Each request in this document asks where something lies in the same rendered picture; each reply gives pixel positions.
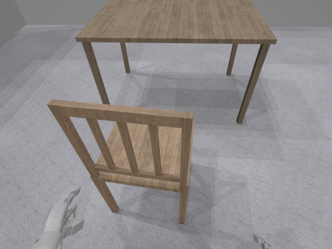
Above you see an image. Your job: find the left robot hand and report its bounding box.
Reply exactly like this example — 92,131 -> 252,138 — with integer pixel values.
41,186 -> 85,239

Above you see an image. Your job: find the right robot hand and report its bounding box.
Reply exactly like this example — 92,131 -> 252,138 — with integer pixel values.
253,233 -> 280,249

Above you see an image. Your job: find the table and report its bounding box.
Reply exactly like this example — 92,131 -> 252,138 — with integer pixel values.
75,0 -> 277,124

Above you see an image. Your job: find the chair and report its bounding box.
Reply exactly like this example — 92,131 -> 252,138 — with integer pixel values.
47,99 -> 195,224

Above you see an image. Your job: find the left robot forearm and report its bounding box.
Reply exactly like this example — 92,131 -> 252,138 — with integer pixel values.
30,230 -> 63,249

